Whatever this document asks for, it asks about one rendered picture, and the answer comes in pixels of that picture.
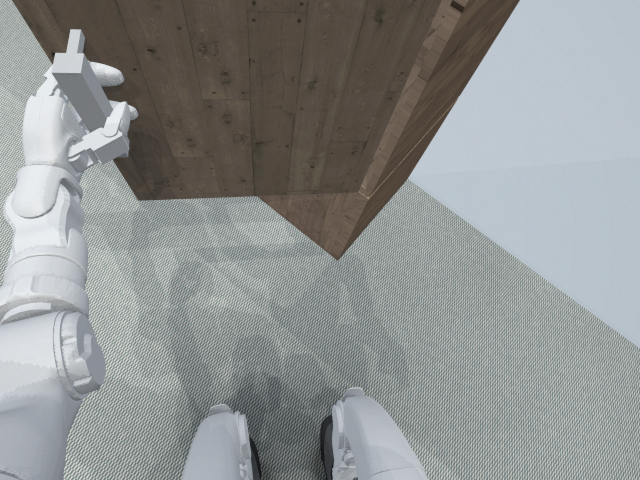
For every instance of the right robot shin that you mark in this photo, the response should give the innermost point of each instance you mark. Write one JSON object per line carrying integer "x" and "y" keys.
{"x": 344, "y": 465}

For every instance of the robot right thigh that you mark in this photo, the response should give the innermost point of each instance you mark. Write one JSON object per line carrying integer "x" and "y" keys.
{"x": 379, "y": 448}

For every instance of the handle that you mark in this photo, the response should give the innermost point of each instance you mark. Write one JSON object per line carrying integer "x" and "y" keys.
{"x": 75, "y": 76}

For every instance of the robot left hand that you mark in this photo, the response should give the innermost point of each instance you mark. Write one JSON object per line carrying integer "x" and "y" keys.
{"x": 50, "y": 129}

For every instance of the robot left upper arm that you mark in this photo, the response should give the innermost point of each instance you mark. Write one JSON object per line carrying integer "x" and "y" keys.
{"x": 48, "y": 365}

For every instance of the robot left forearm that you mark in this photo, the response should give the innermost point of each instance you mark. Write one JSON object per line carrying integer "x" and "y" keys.
{"x": 47, "y": 267}

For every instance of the cupboard door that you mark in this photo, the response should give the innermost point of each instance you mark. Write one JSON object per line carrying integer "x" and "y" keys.
{"x": 239, "y": 98}

